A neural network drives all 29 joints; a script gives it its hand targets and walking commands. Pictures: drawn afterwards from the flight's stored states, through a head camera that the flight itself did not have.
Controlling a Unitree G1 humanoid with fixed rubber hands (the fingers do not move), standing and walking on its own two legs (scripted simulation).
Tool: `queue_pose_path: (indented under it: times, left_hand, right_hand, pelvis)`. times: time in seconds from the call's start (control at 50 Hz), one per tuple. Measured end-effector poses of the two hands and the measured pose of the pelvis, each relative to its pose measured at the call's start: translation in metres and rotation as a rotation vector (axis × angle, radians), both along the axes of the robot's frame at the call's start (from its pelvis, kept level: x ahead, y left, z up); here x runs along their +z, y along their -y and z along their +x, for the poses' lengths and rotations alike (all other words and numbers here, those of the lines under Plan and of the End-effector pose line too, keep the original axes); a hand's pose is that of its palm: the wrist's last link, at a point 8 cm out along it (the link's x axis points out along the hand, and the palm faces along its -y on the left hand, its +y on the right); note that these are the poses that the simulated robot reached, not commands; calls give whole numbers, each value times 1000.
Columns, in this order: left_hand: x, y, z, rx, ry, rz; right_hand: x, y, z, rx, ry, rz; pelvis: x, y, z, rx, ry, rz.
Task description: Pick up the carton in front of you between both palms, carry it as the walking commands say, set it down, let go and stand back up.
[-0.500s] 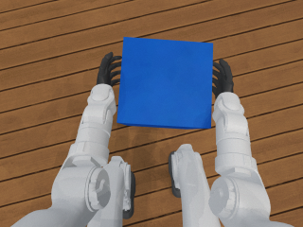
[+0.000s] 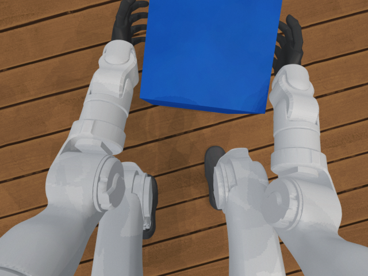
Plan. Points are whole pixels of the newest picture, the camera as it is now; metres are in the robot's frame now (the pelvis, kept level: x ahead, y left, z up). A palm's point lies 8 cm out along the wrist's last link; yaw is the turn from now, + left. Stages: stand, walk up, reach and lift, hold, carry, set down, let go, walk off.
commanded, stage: set down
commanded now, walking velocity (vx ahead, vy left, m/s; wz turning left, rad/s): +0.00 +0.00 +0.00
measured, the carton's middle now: (201, 62) +0.50 -0.10 -0.22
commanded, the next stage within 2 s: none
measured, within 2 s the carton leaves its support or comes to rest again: rests again in 1.28 s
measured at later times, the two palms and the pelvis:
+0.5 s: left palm (135, 50) +0.54 +0.04 -0.21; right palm (280, 60) +0.48 -0.26 -0.19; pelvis +0.00 +0.01 -0.05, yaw -1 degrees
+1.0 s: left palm (138, 55) +0.54 +0.03 -0.23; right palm (281, 63) +0.48 -0.27 -0.21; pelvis -0.01 +0.00 -0.05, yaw -1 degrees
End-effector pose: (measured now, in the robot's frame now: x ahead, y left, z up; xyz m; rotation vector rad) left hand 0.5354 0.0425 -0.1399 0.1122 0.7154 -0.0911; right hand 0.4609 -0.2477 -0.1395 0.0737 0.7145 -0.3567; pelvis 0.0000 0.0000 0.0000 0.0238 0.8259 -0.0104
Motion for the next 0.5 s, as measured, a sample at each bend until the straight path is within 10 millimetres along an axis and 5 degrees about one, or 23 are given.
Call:
queue_pose_path:
  times: [0.2, 0.5]
  left_hand:
    - [-55, 20, 8, -51, -13, -6]
    - [-71, 7, 6, -50, -44, -4]
  right_hand:
    - [-34, 22, 14, -1, -29, -33]
    - [-49, 14, 18, 47, -58, -11]
  pelvis:
    - [-31, -6, -1, -5, 18, -20]
    - [-46, -6, 0, 4, 37, -24]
